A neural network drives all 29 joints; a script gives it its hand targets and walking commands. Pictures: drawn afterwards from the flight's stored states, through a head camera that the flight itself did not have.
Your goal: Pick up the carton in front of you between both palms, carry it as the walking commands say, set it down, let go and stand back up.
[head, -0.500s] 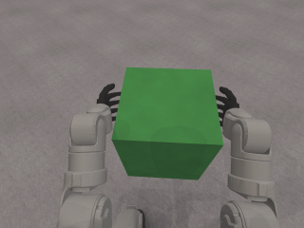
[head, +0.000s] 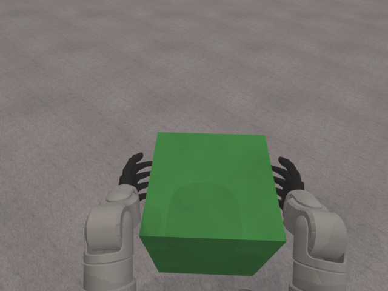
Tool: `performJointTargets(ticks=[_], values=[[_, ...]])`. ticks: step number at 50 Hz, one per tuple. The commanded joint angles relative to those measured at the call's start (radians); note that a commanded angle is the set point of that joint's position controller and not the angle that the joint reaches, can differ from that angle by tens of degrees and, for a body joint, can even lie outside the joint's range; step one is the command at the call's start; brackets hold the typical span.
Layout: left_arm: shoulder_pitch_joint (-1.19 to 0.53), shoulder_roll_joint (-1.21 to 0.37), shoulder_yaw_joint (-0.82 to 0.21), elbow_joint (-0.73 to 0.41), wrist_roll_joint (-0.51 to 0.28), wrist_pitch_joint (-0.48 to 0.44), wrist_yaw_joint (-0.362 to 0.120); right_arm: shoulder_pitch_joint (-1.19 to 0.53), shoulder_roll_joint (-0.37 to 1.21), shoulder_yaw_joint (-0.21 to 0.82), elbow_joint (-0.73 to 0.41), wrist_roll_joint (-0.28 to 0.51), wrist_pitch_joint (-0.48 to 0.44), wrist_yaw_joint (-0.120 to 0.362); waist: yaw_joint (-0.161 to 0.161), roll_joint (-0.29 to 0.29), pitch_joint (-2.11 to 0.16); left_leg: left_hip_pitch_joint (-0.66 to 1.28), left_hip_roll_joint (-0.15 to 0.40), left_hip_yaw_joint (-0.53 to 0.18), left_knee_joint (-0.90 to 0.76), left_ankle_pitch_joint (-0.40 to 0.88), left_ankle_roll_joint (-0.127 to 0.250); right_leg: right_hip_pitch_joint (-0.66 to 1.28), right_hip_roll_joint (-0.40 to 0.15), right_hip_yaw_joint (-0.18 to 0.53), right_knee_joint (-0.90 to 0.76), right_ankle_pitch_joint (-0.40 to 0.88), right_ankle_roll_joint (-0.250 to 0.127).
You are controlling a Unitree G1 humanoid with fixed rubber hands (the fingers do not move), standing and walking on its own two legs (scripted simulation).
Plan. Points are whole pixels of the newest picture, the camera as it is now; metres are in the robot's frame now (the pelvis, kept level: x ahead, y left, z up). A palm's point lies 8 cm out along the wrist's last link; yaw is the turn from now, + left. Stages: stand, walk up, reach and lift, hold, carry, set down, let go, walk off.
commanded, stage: carry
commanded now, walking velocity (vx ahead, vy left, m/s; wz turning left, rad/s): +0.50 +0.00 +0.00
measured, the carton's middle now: (208, 208) +0.29 +0.00 +0.02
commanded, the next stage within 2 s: none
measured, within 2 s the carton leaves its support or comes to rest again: neither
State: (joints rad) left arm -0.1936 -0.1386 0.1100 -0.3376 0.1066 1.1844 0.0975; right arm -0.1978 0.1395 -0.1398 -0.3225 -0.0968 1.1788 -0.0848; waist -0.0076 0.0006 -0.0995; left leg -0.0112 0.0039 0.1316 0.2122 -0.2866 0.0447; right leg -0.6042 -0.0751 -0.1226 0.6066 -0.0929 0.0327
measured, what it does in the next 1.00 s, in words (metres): walks ahead: right foot, then left foot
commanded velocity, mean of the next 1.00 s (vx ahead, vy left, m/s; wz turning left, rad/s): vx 0.36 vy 0.00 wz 0.00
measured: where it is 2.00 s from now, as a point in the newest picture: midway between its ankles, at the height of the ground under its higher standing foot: (194, 209)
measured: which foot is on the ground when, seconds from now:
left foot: down 0.00-0.10, up 0.12-0.60, down 0.62-1.00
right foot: up 0.00-0.08, down 0.10-0.66, up 0.68-1.00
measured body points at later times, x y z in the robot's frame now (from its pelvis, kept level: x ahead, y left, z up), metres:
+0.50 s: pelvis +0.31 -0.02 +0.00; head +0.28 -0.03 +0.45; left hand +0.57 +0.14 +0.09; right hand +0.58 -0.17 +0.09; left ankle +0.45 +0.14 -0.70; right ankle +0.22 -0.11 -0.75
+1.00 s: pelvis +0.61 +0.02 +0.00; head +0.61 +0.04 +0.45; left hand +0.88 +0.18 +0.07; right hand +0.88 -0.12 +0.08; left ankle +0.54 +0.11 -0.75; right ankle +0.73 -0.10 -0.71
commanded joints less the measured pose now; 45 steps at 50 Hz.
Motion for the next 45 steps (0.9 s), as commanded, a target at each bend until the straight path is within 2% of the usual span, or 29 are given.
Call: performJointTargets(ticks=[1, 3, 4, 5, 6, 7, 8, 9, 10, 11, 12, 13, 15, 17, 21, 27, 29, 30, 31, 32, 33, 34, 35, 36, 37, 38, 40, 43, 45], values=[[-0.427, -0.902, -0.714, -0.033, -0.373, 0.027, -0.240, -0.401, 0.863, 0.703, -0.049, 0.379, 0.037, 0.262, -0.020, 0.152, -0.156, 0.215, 0.213, -0.064, 0.041, 0.716, 0.067, -0.021, 0.039, -0.063, -0.105, 0.065, -0.018], [-0.430, -0.874, -0.708, -0.028, -0.383, 0.044, -0.250, -0.409, 0.842, 0.704, -0.048, 0.379, 0.049, 0.261, -0.011, 0.170, -0.156, 0.163, 0.208, -0.023, 0.128, 0.836, 0.035, 0.142, 0.068, -0.100, -0.165, 0.079, -0.042], [-0.423, -0.866, -0.703, -0.017, -0.384, 0.050, -0.254, -0.419, 0.831, 0.705, -0.048, 0.381, 0.054, 0.260, 0.005, 0.161, -0.191, 0.105, 0.185, 0.025, 0.244, 0.851, 0.012, 0.305, 0.102, -0.138, -0.209, 0.085, -0.050], [-0.421, -0.859, -0.696, -0.008, -0.383, 0.054, -0.258, -0.430, 0.818, 0.707, -0.047, 0.382, 0.060, 0.259, 0.018, 0.115, -0.251, -0.022, 0.152, 0.063, 0.401, 0.737, -0.013, 0.521, 0.091, -0.132, -0.201, 0.031, -0.059], [-0.405, -0.843, -0.685, 0.000, -0.377, 0.060, -0.259, -0.449, 0.807, 0.710, -0.051, 0.384, 0.065, 0.261, 0.038, -0.024, -0.322, -0.203, 0.123, 0.067, 0.645, 0.397, -0.037, 0.705, -0.111, 0.139, -0.212, -0.074, -0.087], [-0.424, -0.842, -0.670, 0.039, -0.369, 0.054, -0.262, -0.479, 0.825, 0.728, -0.068, 0.395, 0.075, 0.259, 0.034, -0.300, -0.370, -0.552, -0.020, 0.011, 0.918, -0.049, -0.069, 0.924, -0.347, 0.592, -0.309, -0.165, -0.244], [-0.397, -0.871, -0.668, 0.046, -0.378, 0.052, -0.263, -0.490, 0.829, 0.727, -0.056, 0.395, 0.074, 0.261, 0.030, -0.255, -0.331, -0.646, -0.005, -0.113, 1.064, -0.181, -0.042, 0.860, -0.348, 0.638, -0.371, -0.107, -0.269], [-0.411, -0.896, -0.675, 0.036, -0.386, 0.047, -0.265, -0.499, 0.861, 0.732, -0.047, 0.402, 0.068, 0.263, 0.026, -0.192, -0.305, -0.667, 0.045, -0.138, 1.100, -0.158, -0.020, 0.801, -0.314, 0.529, -0.357, -0.032, -0.254], [-0.429, -0.926, -0.687, 0.026, -0.393, 0.040, -0.268, -0.497, 0.885, 0.734, -0.040, 0.400, 0.058, 0.265, 0.021, -0.080, -0.295, -0.657, 0.085, -0.147, 1.072, -0.102, -0.014, 0.738, -0.291, 0.438, -0.356, -0.014, -0.225], [-0.450, -0.950, -0.697, 0.014, -0.400, 0.032, -0.271, -0.492, 0.906, 0.741, -0.036, 0.399, 0.049, 0.265, 0.017, -0.037, -0.271, -0.636, 0.117, -0.146, 1.005, -0.049, -0.018, 0.658, -0.280, 0.366, -0.381, -0.025, -0.198], [-0.457, -0.964, -0.704, 0.007, -0.405, 0.025, -0.273, -0.487, 0.917, 0.746, -0.036, 0.395, 0.041, 0.263, 0.014, -0.046, -0.265, -0.601, 0.129, -0.135, 0.942, -0.009, -0.024, 0.599, -0.255, 0.302, -0.410, -0.097, -0.173], [-0.455, -0.968, -0.707, 0.003, -0.408, 0.020, -0.275, -0.477, 0.936, 0.751, -0.029, 0.392, 0.034, 0.261, 0.014, -0.068, -0.256, -0.584, 0.125, -0.114, 0.888, 0.023, -0.032, 0.564, -0.236, 0.256, -0.437, -0.148, -0.166], [-0.435, -0.960, -0.713, -0.008, -0.414, 0.013, -0.281, -0.445, 0.943, 0.754, -0.032, 0.381, 0.021, 0.253, 0.016, -0.103, -0.238, -0.586, 0.128, -0.084, 0.780, 0.054, -0.051, 0.539, -0.225, 0.199, -0.479, -0.185, -0.172], [-0.431, -0.940, -0.718, -0.026, -0.420, 0.010, -0.284, -0.434, 0.934, 0.754, -0.045, 0.371, 0.015, 0.245, 0.017, -0.112, -0.211, -0.622, 0.131, -0.056, 0.661, 0.101, -0.074, 0.559, -0.219, 0.165, -0.504, -0.166, -0.183], [-0.414, -0.883, -0.711, -0.052, -0.418, 0.022, -0.280, -0.419, 0.893, 0.752, -0.069, 0.369, 0.027, 0.233, 0.021, -0.114, -0.157, -0.638, 0.112, -0.005, 0.468, 0.220, -0.082, 0.608, -0.180, 0.085, -0.494, -0.032, -0.165], [-0.366, -0.833, -0.683, -0.017, -0.385, 0.052, -0.270, -0.404, 0.839, 0.740, -0.057, 0.376, 0.063, 0.240, 0.028, -0.147, -0.077, -0.595, 0.075, 0.047, 0.296, 0.275, -0.042, 0.690, -0.169, 0.014, -0.422, 0.203, -0.135], [-0.375, -0.836, -0.685, -0.012, -0.384, 0.055, -0.269, -0.411, 0.837, 0.734, -0.052, 0.380, 0.068, 0.245, 0.028, -0.160, -0.089, -0.490, 0.053, 0.077, 0.254, 0.247, -0.022, 0.698, -0.167, -0.010, -0.335, 0.332, -0.116], [-0.384, -0.839, -0.689, -0.012, -0.386, 0.055, -0.269, -0.405, 0.840, 0.729, -0.043, 0.379, 0.067, 0.247, 0.016, -0.146, -0.128, -0.357, 0.014, 0.120, 0.212, 0.229, -0.016, 0.671, -0.146, -0.050, -0.220, 0.416, -0.097], [-0.392, -0.841, -0.693, -0.016, -0.387, 0.056, -0.269, -0.387, 0.841, 0.719, -0.026, 0.376, 0.066, 0.249, -0.002, -0.097, -0.199, -0.138, -0.014, 0.143, 0.210, 0.175, -0.014, 0.580, -0.108, -0.096, -0.040, 0.416, -0.068], [-0.404, -0.836, -0.697, -0.018, -0.387, 0.057, -0.270, -0.369, 0.843, 0.711, -0.014, 0.368, 0.064, 0.250, -0.026, 0.015, -0.281, 0.055, 0.154, -0.078, 0.171, 0.046, 0.003, 0.422, -0.082, -0.100, 0.195, 0.170, -0.034], [-0.435, -0.859, -0.717, -0.043, -0.402, 0.063, -0.269, -0.371, 0.844, 0.699, 0.020, 0.357, 0.050, 0.255, -0.021, 0.304, -0.369, 0.299, 0.410, -0.556, 0.074, -0.052, 0.155, 0.089, 0.055, -0.064, 0.496, -0.110, 0.019], [-0.443, -0.873, -0.726, -0.037, -0.405, 0.054, -0.273, -0.361, 0.885, 0.707, 0.017, 0.373, 0.041, 0.258, -0.015, 0.297, -0.334, 0.291, 0.425, -0.644, 0.006, 0.118, 0.177, -0.061, 0.077, 0.055, 0.636, -0.368, 0.000], [-0.452, -0.909, -0.737, -0.025, -0.411, 0.040, -0.277, -0.387, 0.914, 0.714, -0.008, 0.383, 0.031, 0.260, -0.015, 0.224, -0.329, 0.254, 0.397, -0.517, 0.043, 0.237, 0.156, -0.082, 0.015, 0.113, 0.691, -0.358, -0.030], [-0.454, -0.934, -0.741, -0.032, -0.413, 0.025, -0.279, -0.402, 0.950, 0.724, -0.021, 0.390, 0.019, 0.263, -0.013, 0.114, -0.328, 0.204, 0.376, -0.428, 0.068, 0.300, 0.129, -0.078, -0.021, 0.125, 0.679, -0.306, -0.043], [-0.446, -0.961, -0.750, -0.031, -0.412, 0.011, -0.279, -0.416, 0.976, 0.735, -0.034, 0.396, 0.007, 0.266, -0.007, 0.049, -0.305, 0.128, 0.354, -0.345, 0.051, 0.305, 0.097, -0.054, -0.056, 0.130, 0.612, -0.246, -0.049], [-0.441, -0.984, -0.756, -0.032, -0.411, 0.000, -0.276, -0.426, 0.987, 0.742, -0.044, 0.401, -0.003, 0.267, -0.002, 0.067, -0.295, 0.069, 0.332, -0.272, 0.031, 0.316, 0.071, -0.013, -0.063, 0.119, 0.545, -0.210, -0.045], [-0.398, -0.996, -0.760, -0.029, -0.401, -0.020, -0.267, -0.402, 0.982, 0.751, -0.061, 0.410, -0.015, 0.272, 0.002, 0.109, -0.290, 0.033, 0.301, -0.165, 0.024, 0.448, 0.066, 0.024, -0.041, 0.073, 0.446, -0.186, -0.028], [-0.339, -0.982, -0.764, -0.036, -0.379, -0.037, -0.249, -0.353, 0.950, 0.753, -0.076, 0.413, -0.022, 0.281, 0.005, 0.139, -0.278, 0.053, 0.272, -0.066, 0.042, 0.629, 0.074, 0.023, -0.014, 0.019, 0.270, -0.144, -0.006], [-0.333, -0.964, -0.768, -0.063, -0.376, -0.039, -0.242, -0.338, 0.928, 0.752, -0.094, 0.414, -0.023, 0.284, 0.005, 0.153, -0.257, 0.051, 0.246, -0.010, 0.062, 0.706, 0.066, 0.048, 0.003, -0.010, 0.143, -0.091, -0.002]])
